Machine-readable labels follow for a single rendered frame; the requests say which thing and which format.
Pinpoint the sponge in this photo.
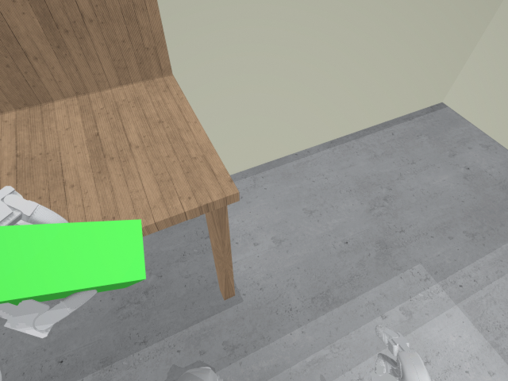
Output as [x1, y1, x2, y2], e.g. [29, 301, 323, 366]
[0, 219, 146, 306]

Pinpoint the robot right hand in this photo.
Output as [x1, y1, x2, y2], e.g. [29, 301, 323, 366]
[371, 325, 432, 381]

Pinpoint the table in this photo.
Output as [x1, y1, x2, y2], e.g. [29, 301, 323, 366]
[0, 0, 240, 300]

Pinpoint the robot left hand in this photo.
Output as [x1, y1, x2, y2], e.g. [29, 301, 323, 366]
[0, 186, 97, 338]

